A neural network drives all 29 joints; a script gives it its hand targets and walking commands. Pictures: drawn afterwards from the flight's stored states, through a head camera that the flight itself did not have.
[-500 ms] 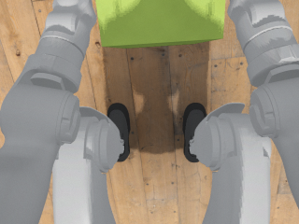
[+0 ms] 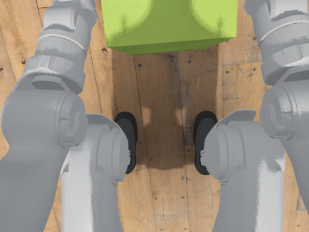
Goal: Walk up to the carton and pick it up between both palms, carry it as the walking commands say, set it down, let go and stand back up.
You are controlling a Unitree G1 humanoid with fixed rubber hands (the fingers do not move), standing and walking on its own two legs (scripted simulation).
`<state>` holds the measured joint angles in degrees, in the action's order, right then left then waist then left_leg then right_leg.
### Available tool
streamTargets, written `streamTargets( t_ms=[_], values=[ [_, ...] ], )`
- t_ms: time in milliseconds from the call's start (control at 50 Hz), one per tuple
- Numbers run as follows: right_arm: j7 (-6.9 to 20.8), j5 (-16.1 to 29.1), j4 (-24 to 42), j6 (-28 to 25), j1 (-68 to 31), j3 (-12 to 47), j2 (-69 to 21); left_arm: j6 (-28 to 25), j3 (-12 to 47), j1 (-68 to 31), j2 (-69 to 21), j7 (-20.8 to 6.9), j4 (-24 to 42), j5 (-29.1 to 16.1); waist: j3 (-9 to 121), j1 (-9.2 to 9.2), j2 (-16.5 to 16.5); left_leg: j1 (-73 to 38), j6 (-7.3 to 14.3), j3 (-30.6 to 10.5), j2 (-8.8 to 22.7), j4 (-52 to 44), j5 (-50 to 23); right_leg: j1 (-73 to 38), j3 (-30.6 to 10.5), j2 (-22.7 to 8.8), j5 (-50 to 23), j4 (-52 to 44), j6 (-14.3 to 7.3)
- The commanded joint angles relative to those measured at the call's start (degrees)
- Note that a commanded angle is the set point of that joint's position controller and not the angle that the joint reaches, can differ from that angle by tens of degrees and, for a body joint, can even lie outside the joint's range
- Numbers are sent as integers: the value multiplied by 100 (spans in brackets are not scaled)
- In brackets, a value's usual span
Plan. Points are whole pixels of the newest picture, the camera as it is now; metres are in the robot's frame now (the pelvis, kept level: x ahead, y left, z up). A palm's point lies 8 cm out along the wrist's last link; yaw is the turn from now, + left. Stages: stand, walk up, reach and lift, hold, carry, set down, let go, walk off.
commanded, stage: reach and lift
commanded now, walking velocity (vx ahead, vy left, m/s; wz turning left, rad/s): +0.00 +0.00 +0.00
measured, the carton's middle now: out of the picture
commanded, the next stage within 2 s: none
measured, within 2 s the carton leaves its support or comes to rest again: leaves its support in 0.16 s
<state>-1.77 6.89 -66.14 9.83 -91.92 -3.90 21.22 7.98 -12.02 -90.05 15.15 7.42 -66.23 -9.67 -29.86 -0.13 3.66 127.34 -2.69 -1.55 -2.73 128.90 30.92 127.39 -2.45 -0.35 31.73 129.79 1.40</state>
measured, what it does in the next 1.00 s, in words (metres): rises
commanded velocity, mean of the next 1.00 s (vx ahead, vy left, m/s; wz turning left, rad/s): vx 0.00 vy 0.00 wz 0.00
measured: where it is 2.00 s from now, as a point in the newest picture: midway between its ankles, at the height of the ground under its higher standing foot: (164, 152)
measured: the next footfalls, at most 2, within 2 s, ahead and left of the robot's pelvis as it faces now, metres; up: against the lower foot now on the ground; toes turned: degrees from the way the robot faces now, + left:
none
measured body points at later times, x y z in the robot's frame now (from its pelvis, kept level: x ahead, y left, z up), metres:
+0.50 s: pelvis +0.00 +0.00 +0.04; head +0.37 -0.03 +0.28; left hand +0.58 +0.11 -0.11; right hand +0.58 -0.18 -0.11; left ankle +0.13 +0.13 -0.32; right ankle +0.12 -0.13 -0.32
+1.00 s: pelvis +0.00 +0.00 +0.07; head +0.36 -0.03 +0.32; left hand +0.55 +0.11 -0.07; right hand +0.57 -0.18 -0.05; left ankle +0.13 +0.13 -0.32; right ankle +0.12 -0.13 -0.32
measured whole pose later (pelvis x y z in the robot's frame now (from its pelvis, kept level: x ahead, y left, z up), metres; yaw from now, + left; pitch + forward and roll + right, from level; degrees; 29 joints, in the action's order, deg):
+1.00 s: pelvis +0.00 +0.00 +0.07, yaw -2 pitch +27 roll +2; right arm -3.4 -2.9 -42.3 21.3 -84.6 -16.7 12.9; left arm 20.0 -23.7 -76.1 4.8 10.6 -34.5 0.1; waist -30.1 1.0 0.2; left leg 111.7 -2.7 -0.8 -1.6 117.8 33.1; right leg 113.7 -4.5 2.9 31.6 118.5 2.4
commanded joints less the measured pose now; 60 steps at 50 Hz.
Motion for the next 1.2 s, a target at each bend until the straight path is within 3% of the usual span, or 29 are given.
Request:
streamTargets(
  t_ms=[0, 80, 100, 140, 160, 220, 260, 300, 340, 360, 400, 480, 500, 520, 580, 620, 720, 820, 860, 880, 900, 940, 1000, 1040, 1060, 1080, 1120, 1160, 1180],
  values=[
    [1465, 512, 1789, -165, -3270, 1296, -5714, 33, 1669, -3310, -6017, -1514, 1579, -380, 8567, 389, -559, -3453, 206, 626, -495, -895, -1421, -3601, 730, 538, -1472, -1104, -134],
    [1438, 671, 2345, -146, -3569, 1474, -5752, 73, 1803, -3363, -6179, -1469, 1873, -516, 9524, 403, -485, -3746, 219, 668, -508, -854, -1925, -4103, 732, 525, -2125, -1064, -111],
    [1403, 590, 2174, -79, -3307, 1348, -5669, 81, 2022, -3681, -6267, -1460, 2231, -703, 9996, 628, -502, -3939, 163, 687, -503, -828, -1939, -4217, 790, 540, -2104, -1106, -139],
    [1344, 777, 2995, -67, -3689, 1687, -5851, 102, 2092, -3569, -6316, -1344, 2559, -801, 11309, 423, -688, -4468, 173, 756, -570, -766, -2589, -4960, 804, 593, -2822, -1011, -91],
    [1305, 771, 3085, -35, -3667, 1665, -5831, 140, 2061, -3564, -6432, -1342, 2605, -780, 11401, 488, -753, -4504, 187, 738, -583, -818, -2560, -4953, 822, 598, -2751, -1065, -75],
    [1388, 590, 2622, 99, -3665, 1516, -6187, 232, 1578, -3226, -6145, -1315, 2016, -205, 10206, -12, -929, -3700, 266, 768, -534, -1102, -1810, -4259, 806, 597, -2046, -1240, -3],
    [1512, 254, 1998, 182, -3094, 1257, -6291, 295, 1197, -2951, -6176, -1402, 1895, 217, 9333, -152, -906, -3284, 290, 805, -569, -1207, -1540, -3761, 794, 604, -1749, -1348, -10],
    [1522, 104, 1844, 254, -2517, 1160, -6380, 247, 1403, -3330, -6260, -1418, 2549, 153, 9967, 56, -850, -3614, 257, 768, -576, -1205, -1849, -4115, 771, 649, -2159, -1272, -80],
    [1465, 304, 2465, 287, -2864, 1470, -6479, 256, 1753, -3754, -6201, -1386, 3162, -127, 11325, 98, -887, -4201, 206, 852, -582, -1134, -2149, -4908, 733, 704, -2547, -1339, -49],
    [1482, 212, 2042, 378, -2677, 1340, -6617, 373, 1483, -3424, -6175, -1414, 2535, 80, 10618, -118, -814, -3917, 239, 894, -533, -1261, -1770, -4497, 731, 698, -2098, -1410, -45],
    [1446, 345, 2844, 367, -3290, 1578, -6547, 410, 1601, -3514, -6085, -1377, 2968, 74, 11125, -226, -935, -4032, 270, 884, -561, -1293, -1942, -4920, 679, 692, -2407, -1445, -18],
    [1428, -111, 2313, 498, -2937, 1307, -6447, 631, 1506, -3330, -6395, -1496, 2491, 281, 10288, 20, -887, -3654, 231, 904, -567, -1411, -1287, -4422, 725, 672, -1708, -1649, -64],
    [1440, -211, 1999, 566, -2703, 1195, -6538, 610, 1482, -3457, -6161, -1543, 2631, 346, 10011, -75, -829, -3370, 238, 958, -553, -1518, -1088, -4456, 681, 682, -1635, -1725, -94],
    [1437, -126, 2401, 547, -2829, 1386, -6525, 626, 1686, -3613, -6352, -1545, 2997, 225, 10728, 82, -853, -3827, 232, 887, -565, -1477, -1410, -4797, 729, 700, -2006, -1658, -80],
    [1392, 40, 2872, 650, -3074, 1492, -6770, 676, 1962, -3930, -6127, -1466, 3627, 66, 11799, -13, -874, -4444, 216, 915, -589, -1591, -1751, -5351, 754, 741, -2318, -1694, -45],
    [1312, -116, 2661, 659, -3197, 1343, -6610, 741, 1776, -3863, -6061, -1512, 3114, 172, 10935, 43, -938, -3806, 243, 908, -554, -1626, -1256, -5073, 652, 687, -1930, -1852, -53],
    [1407, -346, 2051, 818, -2144, 1173, -7021, 725, 1918, -4019, -6124, -1521, 3665, 287, 11140, 22, -672, -4075, 206, 940, -584, -1738, -1466, -5147, 581, 766, -2126, -1897, -115],
    [1369, -116, 2986, 890, -2751, 1491, -6774, 915, 2342, -3832, -6249, -1434, 3920, 77, 12261, 83, -493, -5019, 151, 853, -622, -1858, -1940, -5485, 714, 778, -2277, -1948, -116],
    [1375, -84, 3141, 942, -2674, 1649, -6890, 984, 2277, -3662, -6349, -1411, 3899, 91, 12394, -49, -717, -5059, 169, 864, -648, -1909, -2109, -5599, 711, 810, -2420, -2007, -92],
    [1369, -279, 2868, 1000, -2590, 1510, -6799, 1002, 2261, -3688, -6231, -1417, 3729, 157, 11979, 116, -684, -4724, 172, 848, -625, -1910, -1799, -5359, 706, 765, -2146, -2069, -116],
    [1376, -255, 2687, 1064, -2431, 1491, -7044, 998, 2241, -3769, -6159, -1413, 3916, 210, 12037, -131, -627, -4722, 175, 932, -632, -1968, -1727, -5519, 646, 790, -2130, -2113, -102],
    [1376, -119, 3079, 1122, -2398, 1624, -7172, 1023, 2513, -4015, -6232, -1358, 4525, 133, 12855, -81, -554, -5273, 164, 886, -669, -2098, -2099, -5836, 665, 870, -2482, -2172, -93],
    [1371, -271, 2709, 1177, -2354, 1386, -7055, 1104, 2290, -3882, -6049, -1329, 4073, 309, 12050, -128, -517, -5073, 190, 822, -637, -2281, -1699, -5339, 628, 838, -1897, -2327, -104],
    [1369, -167, 3098, 1146, -2542, 1546, -7111, 1128, 2463, -3818, -6279, -1334, 4345, 294, 12662, -309, -489, -5388, 191, 874, -669, -2322, -1903, -5711, 627, 862, -2066, -2373, -113],
    [1375, -393, 2502, 1188, -2346, 1285, -6989, 1138, 2191, -3607, -6195, -1367, 3783, 424, 11843, -165, -565, -4900, 193, 827, -630, -2343, -1564, -5217, 651, 826, -1747, -2424, -110],
    [1377, -366, 2670, 1181, -2417, 1384, -7188, 1111, 2134, -3669, -6251, -1392, 3971, 454, 11975, -221, -633, -4861, 240, 839, -651, -2412, -1486, -5463, 609, 824, -1775, -2496, -100],
    [1344, -349, 2842, 1214, -2485, 1370, -7176, 1126, 2472, -4262, -6288, -1391, 4619, 243, 12678, -30, -516, -5307, 169, 804, -667, -2454, -1715, -5688, 612, 907, -2007, -2553, -124],
    [1304, -494, 2452, 1297, -2207, 1232, -7243, 1179, 2482, -4235, -6140, -1432, 4397, 248, 12523, 162, -513, -5196, 156, 799, -627, -2579, -1459, -5709, 667, 886, -1855, -2643, -111],
    [1304, -542, 2475, 1305, -2377, 1144, -7184, 1213, 2428, -4361, -6162, -1424, 4396, 274, 12508, 39, -422, -5214, 149, 836, -637, -2610, -1279, -5742, 615, 881, -1612, -2713, -140]
  ],
)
